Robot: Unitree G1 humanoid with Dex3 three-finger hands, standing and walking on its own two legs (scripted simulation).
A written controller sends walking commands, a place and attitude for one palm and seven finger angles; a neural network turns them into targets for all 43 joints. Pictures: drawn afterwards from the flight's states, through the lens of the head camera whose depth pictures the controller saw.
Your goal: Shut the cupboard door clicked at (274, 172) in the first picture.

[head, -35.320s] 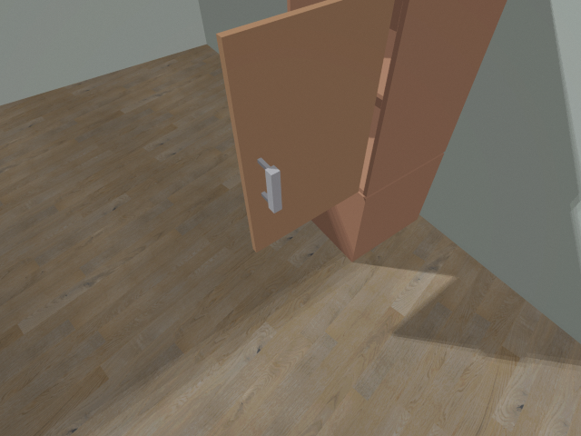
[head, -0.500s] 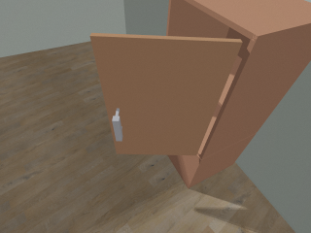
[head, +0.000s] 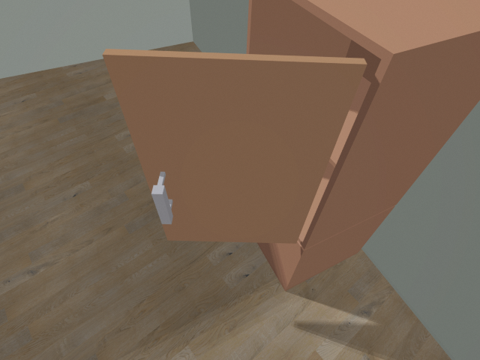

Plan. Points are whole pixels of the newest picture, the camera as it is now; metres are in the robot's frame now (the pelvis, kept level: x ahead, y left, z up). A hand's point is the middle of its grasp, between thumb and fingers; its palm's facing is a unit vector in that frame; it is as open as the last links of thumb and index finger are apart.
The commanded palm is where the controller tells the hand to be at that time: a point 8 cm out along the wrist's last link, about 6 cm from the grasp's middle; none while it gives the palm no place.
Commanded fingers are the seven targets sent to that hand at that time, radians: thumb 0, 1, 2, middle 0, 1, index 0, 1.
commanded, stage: come to a stop and stand still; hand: left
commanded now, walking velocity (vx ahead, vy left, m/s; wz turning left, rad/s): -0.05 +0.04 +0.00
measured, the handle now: (164, 198) +0.45 +0.21 -0.08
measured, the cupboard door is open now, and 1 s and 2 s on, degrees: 63 63 63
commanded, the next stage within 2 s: look again from close up in 0.60 s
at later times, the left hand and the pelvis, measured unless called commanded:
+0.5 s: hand out of the picture +0.01 +0.22 -0.16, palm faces -0.03 -0.96 -0.28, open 7.4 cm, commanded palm none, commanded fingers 0.00 0.90 0.90 -0.20 -0.30 -0.20 -0.30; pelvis -0.04 +0.02 +0.00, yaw +0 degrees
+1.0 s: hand out of the picture +0.01 +0.20 -0.17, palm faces -0.03 -0.97 -0.23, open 7.4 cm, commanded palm none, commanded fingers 0.00 0.90 0.90 -0.20 -0.30 -0.20 -0.30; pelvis -0.02 +0.00 +0.00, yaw +0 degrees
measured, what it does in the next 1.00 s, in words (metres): stands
